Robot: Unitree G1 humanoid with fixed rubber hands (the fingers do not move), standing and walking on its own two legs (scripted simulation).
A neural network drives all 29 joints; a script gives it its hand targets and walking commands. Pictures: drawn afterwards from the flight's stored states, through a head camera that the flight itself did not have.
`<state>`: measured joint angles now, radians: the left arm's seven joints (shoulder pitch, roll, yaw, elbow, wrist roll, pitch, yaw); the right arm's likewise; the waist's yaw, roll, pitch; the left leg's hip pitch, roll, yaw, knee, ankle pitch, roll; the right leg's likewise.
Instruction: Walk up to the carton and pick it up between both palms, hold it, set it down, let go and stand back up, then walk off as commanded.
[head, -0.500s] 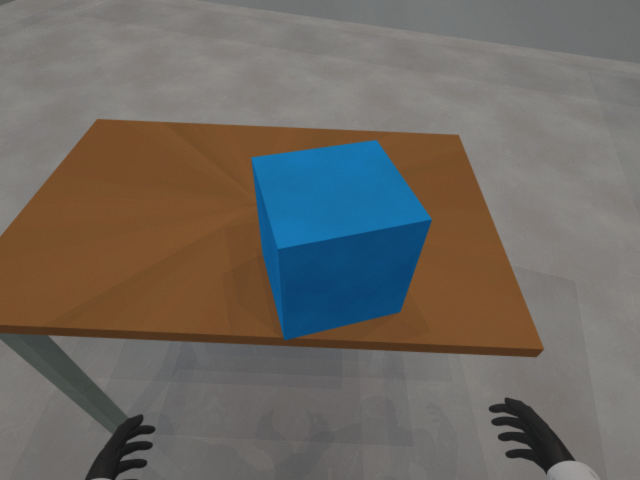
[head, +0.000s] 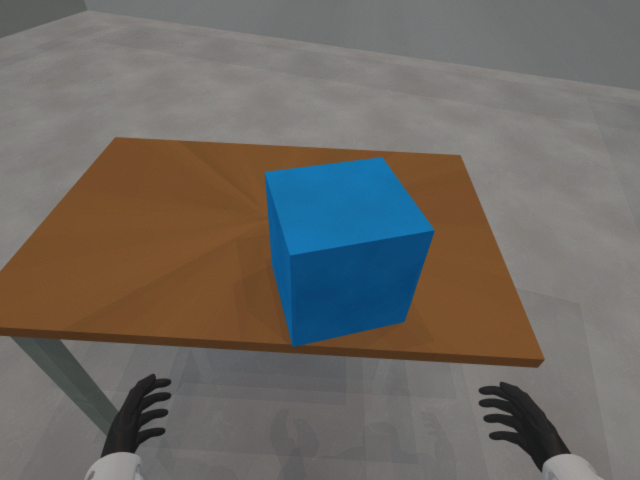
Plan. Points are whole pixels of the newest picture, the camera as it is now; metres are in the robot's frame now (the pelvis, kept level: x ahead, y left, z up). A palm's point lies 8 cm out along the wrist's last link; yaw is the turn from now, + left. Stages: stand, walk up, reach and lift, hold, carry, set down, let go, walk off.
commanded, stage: reach and lift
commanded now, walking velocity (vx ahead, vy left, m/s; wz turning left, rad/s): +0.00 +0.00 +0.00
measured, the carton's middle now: (338, 250) +0.47 -0.01 +0.03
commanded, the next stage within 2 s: none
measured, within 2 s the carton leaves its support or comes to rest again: neither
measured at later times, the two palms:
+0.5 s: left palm (167, 407) +0.20 +0.18 +0.04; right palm (555, 402) +0.22 -0.27 +0.02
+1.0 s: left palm (172, 363) +0.23 +0.18 +0.08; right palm (549, 375) +0.25 -0.26 +0.05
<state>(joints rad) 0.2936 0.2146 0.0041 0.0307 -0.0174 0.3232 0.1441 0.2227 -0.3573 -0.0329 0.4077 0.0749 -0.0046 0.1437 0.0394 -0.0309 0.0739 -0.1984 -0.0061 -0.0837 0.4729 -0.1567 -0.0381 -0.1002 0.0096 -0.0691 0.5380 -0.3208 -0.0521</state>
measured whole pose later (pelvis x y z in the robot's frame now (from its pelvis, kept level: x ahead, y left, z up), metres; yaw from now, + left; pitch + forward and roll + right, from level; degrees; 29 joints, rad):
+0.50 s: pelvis +0.02 -0.02 +0.00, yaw -1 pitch -4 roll +1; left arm 0.40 0.07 0.00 -0.26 -0.04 0.27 0.21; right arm 0.24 -0.37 -0.03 0.22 0.25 -0.08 0.18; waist 0.04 -0.03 0.07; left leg -0.19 0.03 -0.08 0.42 -0.16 -0.05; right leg -0.09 0.05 -0.06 0.47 -0.31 -0.06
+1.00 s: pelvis +0.02 -0.02 +0.00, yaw -1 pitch -5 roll +1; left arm 0.23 0.04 0.00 -0.33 -0.04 0.39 0.27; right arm 0.19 -0.39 -0.02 0.12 0.33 0.00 0.13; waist 0.04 -0.03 0.07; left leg -0.19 0.03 -0.08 0.42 -0.15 -0.05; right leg -0.09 0.04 -0.06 0.47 -0.30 -0.07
